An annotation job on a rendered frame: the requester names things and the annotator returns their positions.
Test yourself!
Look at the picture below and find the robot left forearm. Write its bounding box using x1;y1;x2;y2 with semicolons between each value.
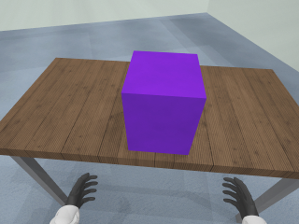
50;204;80;224

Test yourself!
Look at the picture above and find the robot right forearm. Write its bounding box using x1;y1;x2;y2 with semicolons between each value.
242;215;267;224

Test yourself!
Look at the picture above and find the carton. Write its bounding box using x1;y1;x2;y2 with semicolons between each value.
121;50;206;155

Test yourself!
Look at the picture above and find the right robot hand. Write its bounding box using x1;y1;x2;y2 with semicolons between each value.
222;177;259;220

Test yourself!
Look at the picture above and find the left robot hand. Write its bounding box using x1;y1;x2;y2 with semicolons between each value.
64;173;98;210

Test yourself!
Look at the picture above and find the table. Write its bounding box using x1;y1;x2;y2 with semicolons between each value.
0;57;299;224

